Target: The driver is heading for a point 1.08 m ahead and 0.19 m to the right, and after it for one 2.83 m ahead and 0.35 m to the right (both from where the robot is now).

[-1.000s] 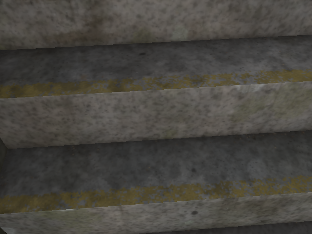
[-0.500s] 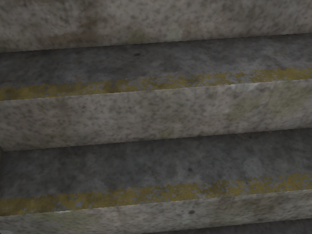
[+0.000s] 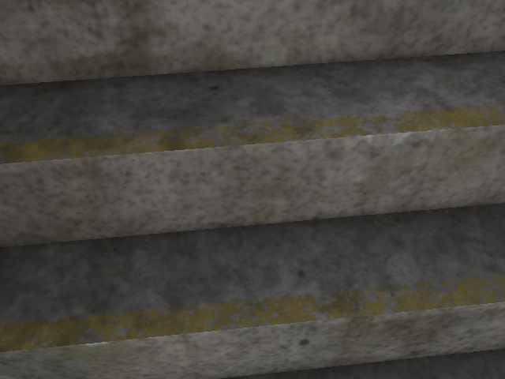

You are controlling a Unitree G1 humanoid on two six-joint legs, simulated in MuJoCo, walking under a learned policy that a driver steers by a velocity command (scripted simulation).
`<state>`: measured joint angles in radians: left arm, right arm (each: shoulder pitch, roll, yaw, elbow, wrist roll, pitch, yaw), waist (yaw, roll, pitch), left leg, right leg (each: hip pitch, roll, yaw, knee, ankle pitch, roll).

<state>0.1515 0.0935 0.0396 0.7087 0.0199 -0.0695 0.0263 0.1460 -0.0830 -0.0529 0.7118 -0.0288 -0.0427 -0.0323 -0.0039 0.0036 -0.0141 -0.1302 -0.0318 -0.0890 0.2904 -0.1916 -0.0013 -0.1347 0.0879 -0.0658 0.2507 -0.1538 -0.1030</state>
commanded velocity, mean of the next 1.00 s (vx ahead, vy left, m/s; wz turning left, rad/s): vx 0.50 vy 0.00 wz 0.00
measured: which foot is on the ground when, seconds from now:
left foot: down 0.00-1.00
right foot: down 0.00-1.00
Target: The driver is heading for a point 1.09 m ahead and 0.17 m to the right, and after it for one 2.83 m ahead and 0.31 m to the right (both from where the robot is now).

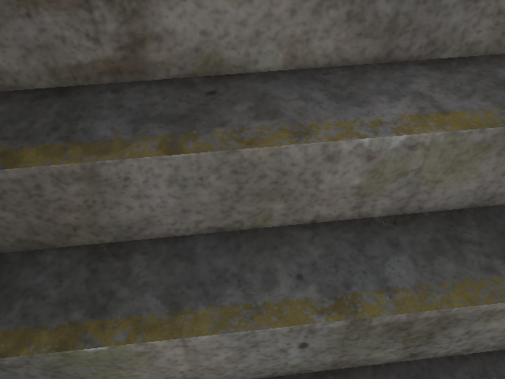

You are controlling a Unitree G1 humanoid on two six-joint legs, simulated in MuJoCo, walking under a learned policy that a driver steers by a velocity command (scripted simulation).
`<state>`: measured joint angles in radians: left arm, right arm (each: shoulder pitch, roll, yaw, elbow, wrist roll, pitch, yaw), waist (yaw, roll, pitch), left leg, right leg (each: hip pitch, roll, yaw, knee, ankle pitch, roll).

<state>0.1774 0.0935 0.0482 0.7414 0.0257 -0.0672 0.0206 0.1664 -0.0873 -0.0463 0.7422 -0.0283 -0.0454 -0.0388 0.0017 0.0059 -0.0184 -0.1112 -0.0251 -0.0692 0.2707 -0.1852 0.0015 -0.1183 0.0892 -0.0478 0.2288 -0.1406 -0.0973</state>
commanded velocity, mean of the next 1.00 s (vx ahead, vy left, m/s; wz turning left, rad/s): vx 0.37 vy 0.00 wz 0.00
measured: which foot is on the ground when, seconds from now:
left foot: down 0.00-1.00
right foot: down 0.00-1.00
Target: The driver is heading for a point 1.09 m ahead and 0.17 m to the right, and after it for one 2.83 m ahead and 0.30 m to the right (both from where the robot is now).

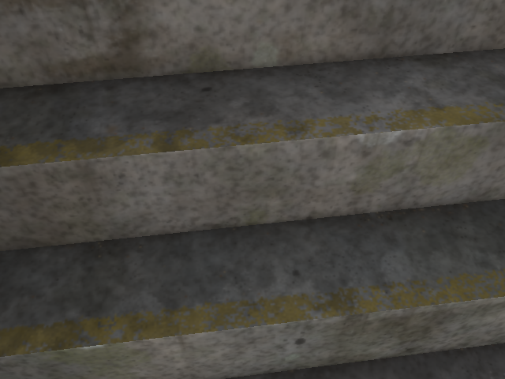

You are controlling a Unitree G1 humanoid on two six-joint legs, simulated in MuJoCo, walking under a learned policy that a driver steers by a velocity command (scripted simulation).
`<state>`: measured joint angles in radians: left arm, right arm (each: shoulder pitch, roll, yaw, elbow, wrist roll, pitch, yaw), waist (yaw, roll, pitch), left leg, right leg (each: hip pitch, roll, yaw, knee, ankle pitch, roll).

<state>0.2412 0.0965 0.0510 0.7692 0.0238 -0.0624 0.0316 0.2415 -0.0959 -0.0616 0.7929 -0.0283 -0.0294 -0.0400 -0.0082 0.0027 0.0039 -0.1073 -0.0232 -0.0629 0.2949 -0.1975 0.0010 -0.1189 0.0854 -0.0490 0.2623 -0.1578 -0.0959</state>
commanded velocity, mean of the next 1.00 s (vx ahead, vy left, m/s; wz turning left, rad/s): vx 0.47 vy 0.00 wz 0.00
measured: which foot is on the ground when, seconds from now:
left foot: down 0.00-1.00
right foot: down 0.00-1.00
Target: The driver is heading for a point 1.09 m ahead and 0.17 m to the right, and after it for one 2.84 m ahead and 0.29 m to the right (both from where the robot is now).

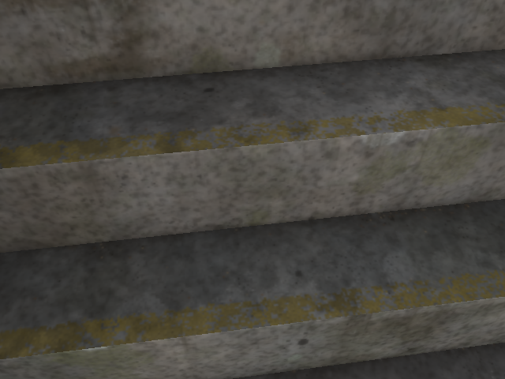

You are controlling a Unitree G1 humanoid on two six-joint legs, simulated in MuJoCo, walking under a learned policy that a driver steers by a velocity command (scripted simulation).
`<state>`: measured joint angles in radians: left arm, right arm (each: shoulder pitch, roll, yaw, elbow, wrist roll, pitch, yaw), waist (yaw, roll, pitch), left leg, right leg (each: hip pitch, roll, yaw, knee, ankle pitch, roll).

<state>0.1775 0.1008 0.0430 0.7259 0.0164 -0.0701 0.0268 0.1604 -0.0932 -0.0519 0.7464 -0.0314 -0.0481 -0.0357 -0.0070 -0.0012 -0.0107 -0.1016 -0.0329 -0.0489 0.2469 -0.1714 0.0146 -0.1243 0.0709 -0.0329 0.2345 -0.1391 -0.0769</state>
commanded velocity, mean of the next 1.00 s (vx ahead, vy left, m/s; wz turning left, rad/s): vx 0.50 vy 0.00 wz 0.00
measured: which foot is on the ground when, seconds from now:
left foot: down 0.00-1.00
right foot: down 0.00-1.00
